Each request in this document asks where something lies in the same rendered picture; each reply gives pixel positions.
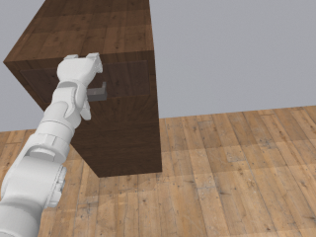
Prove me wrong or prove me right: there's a drawer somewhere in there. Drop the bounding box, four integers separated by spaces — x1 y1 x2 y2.
20 59 150 103

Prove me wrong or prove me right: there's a handle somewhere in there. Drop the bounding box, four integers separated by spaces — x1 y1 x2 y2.
86 81 108 102

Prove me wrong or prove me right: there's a robot left forearm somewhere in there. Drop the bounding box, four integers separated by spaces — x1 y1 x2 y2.
1 78 87 199

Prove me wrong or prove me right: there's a cabinet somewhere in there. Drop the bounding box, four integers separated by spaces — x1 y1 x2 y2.
3 0 163 178

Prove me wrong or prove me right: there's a left robot hand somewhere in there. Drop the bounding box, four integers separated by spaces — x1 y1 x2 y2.
56 52 103 120

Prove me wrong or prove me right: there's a left robot upper arm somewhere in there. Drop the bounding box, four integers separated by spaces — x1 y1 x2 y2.
0 155 67 237

